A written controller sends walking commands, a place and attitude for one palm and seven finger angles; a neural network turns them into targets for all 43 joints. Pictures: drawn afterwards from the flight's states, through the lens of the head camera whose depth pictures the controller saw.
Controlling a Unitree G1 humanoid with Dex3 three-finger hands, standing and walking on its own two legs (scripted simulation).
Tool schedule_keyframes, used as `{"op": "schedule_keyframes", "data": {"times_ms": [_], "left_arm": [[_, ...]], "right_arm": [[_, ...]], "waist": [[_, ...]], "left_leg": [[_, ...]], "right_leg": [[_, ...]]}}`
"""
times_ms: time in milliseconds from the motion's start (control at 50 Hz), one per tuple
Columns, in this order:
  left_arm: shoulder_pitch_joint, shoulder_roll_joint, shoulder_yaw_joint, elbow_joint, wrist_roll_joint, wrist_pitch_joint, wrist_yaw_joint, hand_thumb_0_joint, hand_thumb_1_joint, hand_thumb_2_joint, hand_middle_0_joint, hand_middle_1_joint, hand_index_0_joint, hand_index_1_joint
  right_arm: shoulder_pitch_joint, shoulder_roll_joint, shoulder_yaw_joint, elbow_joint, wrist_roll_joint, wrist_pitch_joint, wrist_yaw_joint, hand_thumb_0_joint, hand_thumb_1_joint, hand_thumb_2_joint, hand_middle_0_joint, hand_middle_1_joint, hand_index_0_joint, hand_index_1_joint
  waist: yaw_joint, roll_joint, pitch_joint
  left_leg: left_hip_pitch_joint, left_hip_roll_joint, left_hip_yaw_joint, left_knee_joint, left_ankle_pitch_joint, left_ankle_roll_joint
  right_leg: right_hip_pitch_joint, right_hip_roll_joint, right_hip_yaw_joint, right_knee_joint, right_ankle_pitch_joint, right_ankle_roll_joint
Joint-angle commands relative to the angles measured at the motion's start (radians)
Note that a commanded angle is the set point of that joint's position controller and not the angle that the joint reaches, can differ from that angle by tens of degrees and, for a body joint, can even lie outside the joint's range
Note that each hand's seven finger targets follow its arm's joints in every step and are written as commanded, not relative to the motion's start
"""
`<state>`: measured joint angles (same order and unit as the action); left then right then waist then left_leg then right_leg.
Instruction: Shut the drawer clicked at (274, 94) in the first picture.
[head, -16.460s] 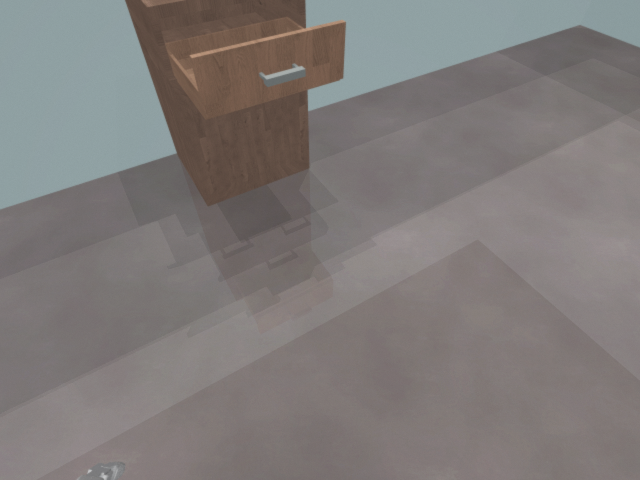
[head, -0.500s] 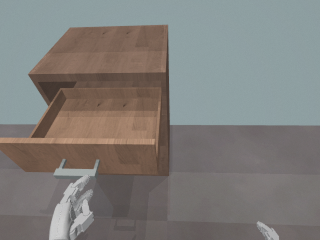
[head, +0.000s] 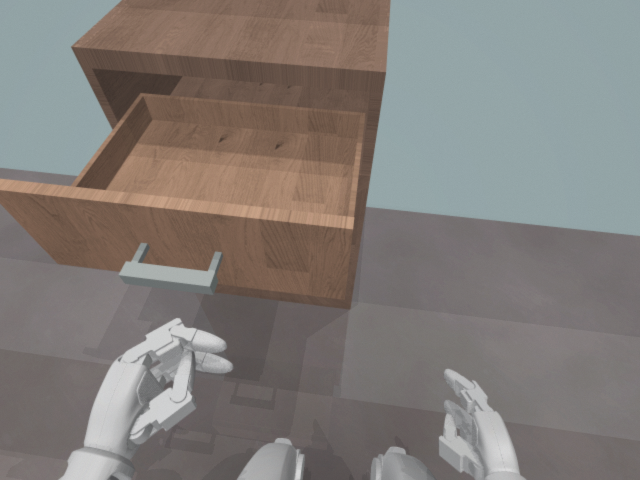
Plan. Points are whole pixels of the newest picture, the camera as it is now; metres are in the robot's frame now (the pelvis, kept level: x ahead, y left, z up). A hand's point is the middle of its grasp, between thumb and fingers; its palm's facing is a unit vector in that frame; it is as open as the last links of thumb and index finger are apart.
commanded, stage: raise the hand and make a fist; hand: left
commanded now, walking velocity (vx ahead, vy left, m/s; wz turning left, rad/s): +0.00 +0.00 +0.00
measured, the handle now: (174, 265) +0.38 +0.25 +0.01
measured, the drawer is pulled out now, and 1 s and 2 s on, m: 0.30 0.30 0.30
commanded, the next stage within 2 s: bring the fist close to the handle in 1.18 s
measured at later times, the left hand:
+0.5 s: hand (149, 370) +0.21 +0.20 +0.09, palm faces +0.01 -1.00 -0.07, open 3.1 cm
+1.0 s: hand (121, 366) +0.21 +0.21 +0.11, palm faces -0.01 -1.00 -0.08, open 3.2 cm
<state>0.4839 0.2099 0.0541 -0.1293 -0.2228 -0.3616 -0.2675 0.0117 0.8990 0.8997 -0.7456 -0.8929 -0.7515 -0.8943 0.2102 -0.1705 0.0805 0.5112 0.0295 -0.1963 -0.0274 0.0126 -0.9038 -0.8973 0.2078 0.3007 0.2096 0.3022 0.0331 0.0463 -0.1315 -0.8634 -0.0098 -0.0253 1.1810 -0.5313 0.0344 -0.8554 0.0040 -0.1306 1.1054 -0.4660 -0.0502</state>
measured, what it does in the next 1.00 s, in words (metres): stands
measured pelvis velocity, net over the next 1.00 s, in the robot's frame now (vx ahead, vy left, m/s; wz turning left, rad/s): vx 0.04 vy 0.01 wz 0.00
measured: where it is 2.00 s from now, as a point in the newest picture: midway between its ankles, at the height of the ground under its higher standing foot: outside the picture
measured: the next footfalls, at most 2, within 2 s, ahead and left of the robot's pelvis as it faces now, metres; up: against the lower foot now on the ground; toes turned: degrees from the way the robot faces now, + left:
none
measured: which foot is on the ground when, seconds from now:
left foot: down 0.00-1.00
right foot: down 0.00-1.00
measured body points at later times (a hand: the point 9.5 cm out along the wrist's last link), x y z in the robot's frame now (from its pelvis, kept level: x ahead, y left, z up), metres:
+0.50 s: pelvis +0.03 +0.01 +0.02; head +0.07 +0.02 +0.47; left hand +0.20 +0.25 +0.09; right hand +0.23 -0.23 -0.02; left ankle +0.03 +0.09 -0.65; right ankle +0.05 -0.10 -0.65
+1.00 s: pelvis +0.04 +0.01 +0.04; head +0.06 +0.01 +0.49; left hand +0.20 +0.27 +0.11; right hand +0.22 -0.23 -0.02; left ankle +0.03 +0.09 -0.65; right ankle +0.05 -0.10 -0.65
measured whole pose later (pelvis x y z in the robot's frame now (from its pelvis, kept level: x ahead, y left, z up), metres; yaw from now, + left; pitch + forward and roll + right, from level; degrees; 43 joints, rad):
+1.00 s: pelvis +0.04 +0.01 +0.04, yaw +0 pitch +9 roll -3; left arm 0.59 0.27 0.23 -0.17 -0.31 -0.30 -0.33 0.01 0.90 0.90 -1.40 -1.60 -1.40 -1.60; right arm 0.24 -0.24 0.02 0.55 0.05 -0.26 -0.05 0.01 -0.90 -0.90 0.21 0.30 0.21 0.30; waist 0.01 0.04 -0.12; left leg -0.63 -0.01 -0.01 0.97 -0.49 0.05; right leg -0.62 0.01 -0.11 0.89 -0.42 -0.03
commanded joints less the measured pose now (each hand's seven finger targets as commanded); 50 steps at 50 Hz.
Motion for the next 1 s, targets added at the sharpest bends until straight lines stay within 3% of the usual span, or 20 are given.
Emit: {"op": "schedule_keyframes", "data": {"times_ms": [0, 20, 80, 120, 200, 240, 280, 320, 440, 460, 480, 520, 560, 600, 640, 700, 740, 800, 860, 980], "left_arm": [[0.043, 0.088, 0.105, -0.234, -0.038, 0.014, 0.052, 0.000, 0.900, 0.900, -0.940, -1.102, -0.940, -1.102], [0.058, 0.105, 0.129, -0.211, -0.031, 0.012, 0.078, 0.000, 0.900, 0.900, -0.960, -1.123, -0.960, -1.123], [0.066, 0.074, 0.092, -0.244, -0.021, -0.033, 0.111, 0.000, 0.900, 0.900, -1.020, -1.188, -1.020, -1.188], [0.085, 0.097, 0.114, -0.216, -0.013, -0.058, 0.121, 0.000, 0.900, 0.900, -1.060, -1.232, -1.060, -1.232], [0.108, 0.092, 0.097, -0.246, -0.019, -0.086, 0.095, 0.000, 0.900, 0.900, -1.140, -1.318, -1.140, -1.318], [0.119, 0.117, 0.130, -0.247, -0.022, -0.084, 0.092, 0.000, 0.900, 0.900, -1.180, -1.362, -1.180, -1.362], [0.115, 0.108, 0.120, -0.269, -0.030, -0.085, 0.082, 0.000, 0.900, 0.900, -1.220, -1.405, -1.220, -1.405], [0.113, 0.138, 0.156, -0.276, -0.031, -0.085, 0.085, 0.000, 0.900, 0.900, -1.260, -1.448, -1.260, -1.448], [0.147, 0.110, 0.144, -0.253, -0.041, -0.056, 0.053, 0.000, 0.900, 0.900, -1.380, -1.578, -1.380, -1.578], [0.168, 0.118, 0.151, -0.274, -0.044, -0.052, 0.045, 0.000, 0.900, 0.900, -1.400, -1.600, -1.400, -1.600], [0.161, 0.120, 0.146, -0.283, -0.044, -0.043, 0.039, 0.000, 0.900, 0.900, -1.400, -1.600, -1.400, -1.600], [0.137, 0.159, 0.193, -0.258, -0.044, -0.027, 0.034, 0.000, 0.900, 0.900, -1.400, -1.600, -1.400, -1.600], [0.142, 0.154, 0.205, -0.270, -0.059, -0.026, 0.018, 0.000, 0.900, 0.900, -1.400, -1.600, -1.400, -1.600], [0.128, 0.163, 0.224, -0.271, -0.075, -0.025, 0.000, 0.000, 0.900, 0.900, -1.400, -1.600, -1.400, -1.600], [0.117, 0.171, 0.236, -0.271, -0.086, -0.023, -0.014, 0.000, 0.900, 0.900, -1.400, -1.600, -1.400, -1.600], [0.120, 0.183, 0.260, -0.253, -0.104, -0.018, -0.043, 0.000, 0.900, 0.900, -1.400, -1.600, -1.400, -1.600], [0.098, 0.202, 0.284, -0.241, -0.115, -0.012, -0.055, 0.000, 0.900, 0.900, -1.400, -1.600, -1.400, -1.600], [0.087, 0.169, 0.245, -0.233, -0.123, -0.004, -0.076, 0.000, 0.900, 0.900, -1.400, -1.600, -1.400, -1.600], [0.128, 0.172, 0.254, -0.233, -0.124, -0.002, -0.076, 0.000, 0.900, 0.900, -1.400, -1.600, -1.400, -1.600], [0.118, 0.200, 0.297, -0.221, -0.115, -0.012, -0.045, 0.000, 0.900, 0.900, -1.400, -1.600, -1.400, -1.600]], "right_arm": [[-0.079, -0.162, -0.103, -0.196, 0.010, -0.070, -0.038, 0.000, -0.900, -0.900, 0.200, 0.300, 0.200, 0.300], [-0.091, -0.160, -0.105, -0.184, 0.008, -0.069, -0.040, 0.000, -0.900, -0.900, 0.200, 0.300, 0.200, 0.300], [-0.067, -0.160, -0.105, -0.176, -0.001, -0.081, -0.032, 0.000, -0.900, -0.900, 0.200, 0.300, 0.200, 0.300], [-0.067, -0.171, -0.113, -0.168, -0.001, -0.083, -0.030, 0.000, -0.900, -0.900, 0.200, 0.300, 0.200, 0.300], [-0.048, -0.183, -0.121, -0.176, 0.005, -0.091, -0.026, 0.000, -0.900, -0.900, 0.200, 0.300, 0.200, 0.300], [-0.039, -0.186, -0.127, -0.171, 0.006, -0.089, -0.029, 0.000, -0.900, -0.900, 0.200, 0.300, 0.200, 0.300], [-0.032, -0.185, -0.126, -0.173, 0.007, -0.092, -0.028, 0.000, -0.900, -0.900, 0.200, 0.300, 0.200, 0.300], [-0.027, -0.186, -0.130, -0.162, 0.008, -0.090, -0.031, 0.000, -0.900, -0.900, 0.200, 0.300, 0.200, 0.300], [-0.025, -0.181, -0.130, -0.163, 0.011, -0.082, -0.024, 0.000, -0.900, -0.900, 0.200, 0.300, 0.200, 0.300], [-0.030, -0.180, -0.132, -0.169, 0.014, -0.083, -0.022, 0.000, -0.900, -0.900, 0.200, 0.300, 0.200, 0.300], [-0.033, -0.180, -0.128, -0.173, 0.011, -0.082, -0.021, 0.000, -0.900, -0.900, 0.200, 0.300, 0.200, 0.300], [-0.037, -0.182, -0.127, -0.163, 0.011, -0.074, -0.025, 0.000, -0.900, -0.900, 0.200, 0.300, 0.200, 0.300], [-0.037, -0.174, -0.123, -0.166, 0.014, -0.073, -0.026, 0.000, -0.900, -0.900, 0.200, 0.300, 0.200, 0.300], [-0.039, -0.174, -0.121, -0.163, 0.017, -0.075, -0.028, 0.000, -0.900, -0.900, 0.200, 0.300, 0.200, 0.300], [-0.042, -0.174, -0.114, -0.158, 0.016, -0.080, -0.031, 0.000, -0.900, -0.900, 0.200, 0.300, 0.200, 0.300], [-0.043, -0.178, -0.115, -0.146, 0.020, -0.091, -0.033, 0.000, -0.900, -0.900, 0.200, 0.300, 0.200, 0.300], [-0.050, -0.180, -0.111, -0.136, 0.020, -0.099, -0.035, 0.000, -0.900, -0.900, 0.200, 0.300, 0.200, 0.300], [-0.055, -0.185, -0.108, -0.136, 0.022, -0.116, -0.036, 0.000, -0.900, -0.900, 0.200, 0.300, 0.200, 0.300], [-0.055, -0.186, -0.113, -0.136, 0.021, -0.133, -0.032, 0.000, -0.900, -0.900, 0.200, 0.300, 0.200, 0.300], [-0.061, -0.183, -0.118, -0.130, 0.020, -0.134, -0.030, 0.000, -0.900, -0.900, 0.200, 0.300, 0.200, 0.300]], "waist": [[-0.010, -0.043, -0.178], [-0.005, -0.056, -0.162], [-0.016, -0.030, -0.137], [-0.024, -0.086, -0.126], [-0.031, -0.023, -0.132], [-0.030, -0.029, -0.135], [-0.032, 0.012, -0.136], [-0.028, 0.014, -0.152], [-0.037, 0.000, -0.127], [-0.029, 0.015, -0.145], [-0.032, 0.029, -0.137], [-0.035, 0.000, -0.114], [-0.029, 0.020, -0.122], [-0.033, 0.002, -0.120], [-0.031, 0.033, -0.122], [-0.034, 0.004, -0.132], [-0.031, 0.017, -0.121], [-0.037, 0.017, -0.098], [-0.022, 0.001, -0.121], [-0.014, 0.004, -0.085]], "left_leg": [[0.101, 0.001, -0.051, -0.294, 0.132, -0.006], [0.103, 0.004, -0.053, -0.299, 0.135, -0.006], [0.116, 0.005, -0.048, -0.311, 0.144, -0.011], [0.096, 0.007, -0.045, -0.304, 0.127, -0.007], [0.125, 0.004, -0.035, -0.309, 0.146, -0.008], [0.142, 0.006, -0.035, -0.312, 0.179, -0.009], [0.167, 0.005, -0.033, -0.314, 0.211, -0.011], [0.198, 0.009, -0.039, -0.316, 0.269, -0.017], [0.237, 0.014, -0.044, -0.329, 0.353, -0.025], [0.250, 0.014, -0.042, -0.329, 0.370, -0.026], [0.249, 0.013, -0.040, -0.332, 0.371, -0.025], [0.239, 0.013, -0.043, -0.333, 0.357, -0.022], [0.257, 0.012, -0.041, -0.341, 0.355, -0.025], [0.261, 0.012, -0.043, -0.344, 0.351, -0.026], [0.274, 0.010, -0.044, -0.349, 0.371, -0.027], [0.285, 0.011, -0.047, -0.352, 0.378, -0.028], [0.283, 0.008, -0.047, -0.359, 0.372, -0.028], [0.291, 0.008, -0.051, -0.369, 0.351, -0.027], [0.294, 0.004, -0.051, -0.374, 0.366, -0.028], [0.264, 0.002, -0.043, -0.382, 0.322, -0.029]], "right_leg": [[0.221, 0.000, 0.081, -0.240, -0.018, 0.020], [0.220, 0.003, 0.075, -0.239, -0.016, 0.018], [0.202, -0.001, 0.063, -0.233, -0.004, 0.017], [0.204, -0.001, 0.072, -0.245, -0.028, 0.020], [0.208, -0.005, 0.077, -0.252, 0.000, 0.018], [0.221, -0.003, 0.072, -0.254, 0.038, 0.017], [0.228, -0.003, 0.070, -0.255, 0.077, 0.017], [0.240, 0.003, 0.061, -0.246, 0.132, 0.014], [0.263, 0.009, 0.047, -0.256, 0.219, 0.019], [0.275, 0.008, 0.049, -0.259, 0.232, 0.019], [0.281, 0.006, 0.050, -0.264, 0.238, 0.019], [0.285, 0.010, 0.051, -0.273, 0.237, 0.018], [0.296, 0.011, 0.052, -0.282, 0.238, 0.017], [0.302, 0.012, 0.052, -0.293, 0.239, 0.019], [0.315, 0.013, 0.052, -0.295, 0.254, 0.016], [0.328, 0.014, 0.053, -0.309, 0.266, 0.019], [0.340, 0.013, 0.056, -0.319, 0.263, 0.017], [0.330, 0.012, 0.055, -0.329, 0.239, 0.018], [0.353, 0.009, 0.056, -0.330, 0.249, 0.018], [0.346, 0.007, 0.063, -0.336, 0.199, 0.015]]}}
